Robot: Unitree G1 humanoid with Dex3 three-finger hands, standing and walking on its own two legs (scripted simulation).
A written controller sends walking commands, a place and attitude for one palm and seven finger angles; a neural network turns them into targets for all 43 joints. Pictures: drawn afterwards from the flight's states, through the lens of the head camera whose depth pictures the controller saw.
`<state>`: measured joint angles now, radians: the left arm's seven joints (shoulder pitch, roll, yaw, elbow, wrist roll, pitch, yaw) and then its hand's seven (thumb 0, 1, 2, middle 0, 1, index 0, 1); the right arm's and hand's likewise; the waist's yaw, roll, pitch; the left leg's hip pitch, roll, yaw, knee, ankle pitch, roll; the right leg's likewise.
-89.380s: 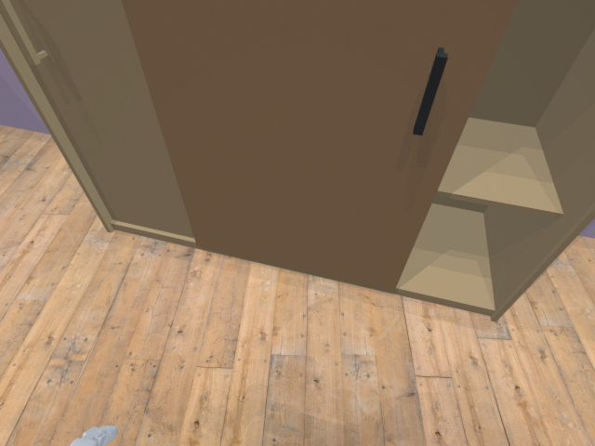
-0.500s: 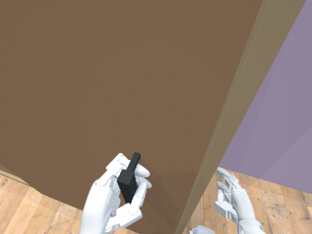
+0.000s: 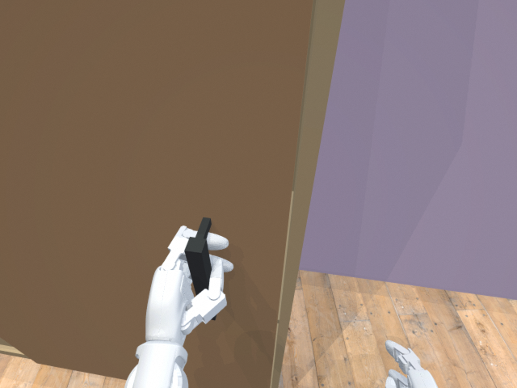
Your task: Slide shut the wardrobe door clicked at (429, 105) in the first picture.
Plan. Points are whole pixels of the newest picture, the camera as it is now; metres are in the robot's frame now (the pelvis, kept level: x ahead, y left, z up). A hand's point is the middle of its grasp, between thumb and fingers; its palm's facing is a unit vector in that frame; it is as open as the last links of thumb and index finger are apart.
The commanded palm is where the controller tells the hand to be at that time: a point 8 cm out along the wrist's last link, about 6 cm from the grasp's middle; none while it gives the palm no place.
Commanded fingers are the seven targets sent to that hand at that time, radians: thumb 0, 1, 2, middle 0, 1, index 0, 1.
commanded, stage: stop walking and hold the door there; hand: left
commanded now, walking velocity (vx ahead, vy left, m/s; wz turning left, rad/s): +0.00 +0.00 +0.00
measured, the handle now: (207, 271) +0.26 +0.09 +0.10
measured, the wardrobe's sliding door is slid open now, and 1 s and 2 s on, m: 0.00 0.00 0.00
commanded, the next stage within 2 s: loosen the grip on the handle in 0.46 s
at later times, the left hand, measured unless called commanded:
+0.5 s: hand (219, 295) +0.21 +0.07 +0.12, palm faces -0.02 -1.00 +0.00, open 5.6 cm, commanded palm +0.18 +0.07 +0.11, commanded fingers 0.00 0.90 0.90 -0.45 -1.40 -0.45 -1.40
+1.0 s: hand (214, 301) +0.20 +0.07 +0.11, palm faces -0.04 -1.00 -0.02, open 13.1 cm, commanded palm +0.18 +0.13 +0.11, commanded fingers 0.00 -0.55 0.20 -0.28 -1.18 -0.28 -1.18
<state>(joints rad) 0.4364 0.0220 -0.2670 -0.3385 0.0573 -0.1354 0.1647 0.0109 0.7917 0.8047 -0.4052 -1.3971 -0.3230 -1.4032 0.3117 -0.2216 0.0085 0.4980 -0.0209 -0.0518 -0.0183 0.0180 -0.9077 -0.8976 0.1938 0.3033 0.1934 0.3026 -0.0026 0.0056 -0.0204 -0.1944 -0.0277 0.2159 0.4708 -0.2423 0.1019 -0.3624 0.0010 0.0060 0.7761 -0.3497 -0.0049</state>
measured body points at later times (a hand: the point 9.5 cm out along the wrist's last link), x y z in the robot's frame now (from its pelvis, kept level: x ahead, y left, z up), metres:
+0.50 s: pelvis -0.03 +0.01 +0.00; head -0.05 +0.00 +0.45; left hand +0.20 +0.12 +0.12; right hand +0.15 -0.21 -0.08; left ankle +0.02 +0.05 -0.73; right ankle +0.00 -0.13 -0.73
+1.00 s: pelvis -0.07 -0.02 -0.02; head -0.10 -0.03 +0.43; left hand +0.20 +0.13 +0.11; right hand +0.13 -0.21 -0.09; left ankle +0.02 +0.05 -0.73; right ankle +0.00 -0.13 -0.73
